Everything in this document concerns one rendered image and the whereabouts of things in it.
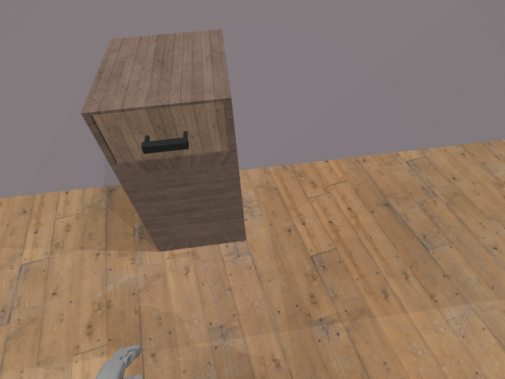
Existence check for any handle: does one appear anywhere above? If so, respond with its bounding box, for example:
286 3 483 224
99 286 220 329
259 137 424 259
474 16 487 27
141 131 189 154

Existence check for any cabinet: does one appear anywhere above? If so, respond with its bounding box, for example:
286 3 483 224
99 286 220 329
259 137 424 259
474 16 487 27
81 29 246 252

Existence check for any left robot hand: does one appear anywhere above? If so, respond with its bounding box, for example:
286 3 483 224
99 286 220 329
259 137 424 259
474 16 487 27
95 345 143 379

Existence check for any drawer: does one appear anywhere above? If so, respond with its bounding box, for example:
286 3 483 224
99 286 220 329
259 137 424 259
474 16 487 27
92 102 229 163

